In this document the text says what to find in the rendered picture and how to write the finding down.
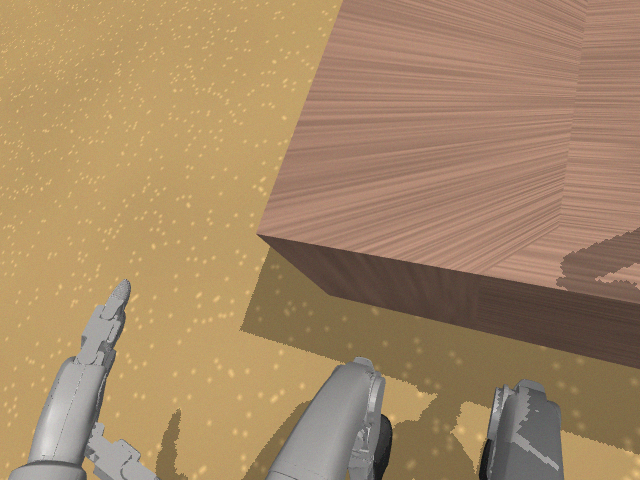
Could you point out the left robot arm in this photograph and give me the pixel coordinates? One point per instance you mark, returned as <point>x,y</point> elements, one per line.
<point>49,470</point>

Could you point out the left robot hand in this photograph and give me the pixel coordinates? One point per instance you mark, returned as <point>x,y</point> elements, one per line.
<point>68,428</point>

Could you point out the left robot foot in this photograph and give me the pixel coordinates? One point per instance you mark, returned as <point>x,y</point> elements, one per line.
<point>383,448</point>

